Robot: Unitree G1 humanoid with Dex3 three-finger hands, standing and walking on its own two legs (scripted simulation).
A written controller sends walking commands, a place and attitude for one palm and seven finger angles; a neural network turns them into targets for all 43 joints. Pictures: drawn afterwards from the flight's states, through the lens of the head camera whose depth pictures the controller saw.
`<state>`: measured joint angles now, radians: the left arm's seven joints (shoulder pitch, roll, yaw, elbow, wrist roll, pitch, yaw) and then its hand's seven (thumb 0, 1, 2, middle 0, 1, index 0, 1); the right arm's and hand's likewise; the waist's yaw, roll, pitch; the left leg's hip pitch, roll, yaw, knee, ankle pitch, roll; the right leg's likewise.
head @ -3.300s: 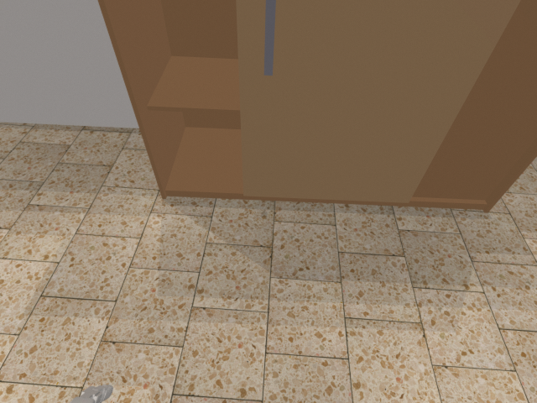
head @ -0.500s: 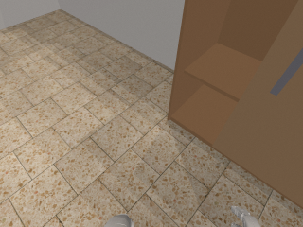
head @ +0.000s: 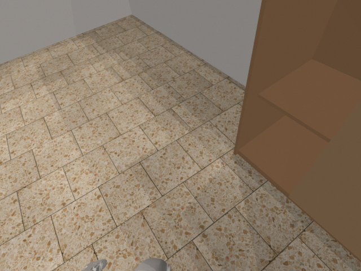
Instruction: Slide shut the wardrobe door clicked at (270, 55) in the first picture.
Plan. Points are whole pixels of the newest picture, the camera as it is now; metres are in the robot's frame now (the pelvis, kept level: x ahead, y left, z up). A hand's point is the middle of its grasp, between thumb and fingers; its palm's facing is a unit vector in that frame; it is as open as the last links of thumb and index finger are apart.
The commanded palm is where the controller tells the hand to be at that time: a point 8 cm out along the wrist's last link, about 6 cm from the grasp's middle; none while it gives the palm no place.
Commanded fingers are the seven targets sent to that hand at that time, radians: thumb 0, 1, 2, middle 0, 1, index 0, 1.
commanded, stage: walk to a spot facing it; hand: right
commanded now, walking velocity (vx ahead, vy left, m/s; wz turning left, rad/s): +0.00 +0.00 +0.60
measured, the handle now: out of the picture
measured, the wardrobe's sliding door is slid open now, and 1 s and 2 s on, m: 0.39 0.39 0.39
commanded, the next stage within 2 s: turn to face it in 1.84 s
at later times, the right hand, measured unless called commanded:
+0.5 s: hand (245, 257) +0.18 -0.13 -0.15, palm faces -0.29 +0.92 -0.25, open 7.4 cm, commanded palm none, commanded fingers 0.00 -0.90 -0.90 0.20 0.30 0.20 0.30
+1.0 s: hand (257, 251) +0.20 -0.17 -0.17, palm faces -0.51 +0.84 -0.19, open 7.4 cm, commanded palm none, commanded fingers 0.00 -0.90 -0.90 0.20 0.30 0.20 0.30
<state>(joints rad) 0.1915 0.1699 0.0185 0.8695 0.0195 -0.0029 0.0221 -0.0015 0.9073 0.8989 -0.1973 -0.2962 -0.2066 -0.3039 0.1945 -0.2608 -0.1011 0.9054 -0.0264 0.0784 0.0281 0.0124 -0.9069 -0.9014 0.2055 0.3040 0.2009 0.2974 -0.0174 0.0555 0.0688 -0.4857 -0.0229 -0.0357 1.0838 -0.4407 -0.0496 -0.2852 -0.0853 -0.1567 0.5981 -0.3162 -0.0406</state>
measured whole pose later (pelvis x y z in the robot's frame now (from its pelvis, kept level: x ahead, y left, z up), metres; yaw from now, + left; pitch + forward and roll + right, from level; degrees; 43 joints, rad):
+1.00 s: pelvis +0.02 -0.03 +0.01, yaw +36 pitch +0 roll +2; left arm 0.20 0.18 0.02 0.87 0.02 0.01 0.02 0.00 0.91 0.90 -0.20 -0.30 -0.21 -0.30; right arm 0.21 -0.27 -0.11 0.91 -0.03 0.08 0.04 0.01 -0.91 -0.90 0.20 0.30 0.20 0.30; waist -0.03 0.05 0.07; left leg -0.49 0.00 -0.01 1.14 -0.40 -0.07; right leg -0.23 -0.08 -0.16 0.49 -0.26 -0.03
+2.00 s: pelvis +0.15 +0.12 +0.01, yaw +69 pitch +0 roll +2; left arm 0.23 0.17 0.04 0.95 0.02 -0.04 0.03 -0.01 0.93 0.90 -0.20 -0.30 -0.21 -0.30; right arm 0.21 -0.24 -0.11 0.95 -0.03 0.04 0.03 0.01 -0.91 -0.90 0.20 0.30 0.20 0.30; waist -0.02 0.02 0.07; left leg -0.53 0.07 0.07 1.08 -0.33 -0.05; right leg -0.19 -0.11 -0.26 0.47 -0.27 -0.03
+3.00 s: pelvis +0.15 +0.20 +0.00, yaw +38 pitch +0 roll -1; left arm 0.18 0.27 0.10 0.91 0.02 0.07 -0.02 0.00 0.91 0.90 -0.20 -0.30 -0.20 -0.30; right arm 0.18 -0.19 -0.04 0.86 -0.02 0.01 -0.01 0.01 -0.91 -0.90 0.20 0.30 0.20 0.30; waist 0.01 -0.06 0.06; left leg -0.28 0.05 0.08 0.58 -0.31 0.01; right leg -0.49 0.06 0.06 0.94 -0.44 0.03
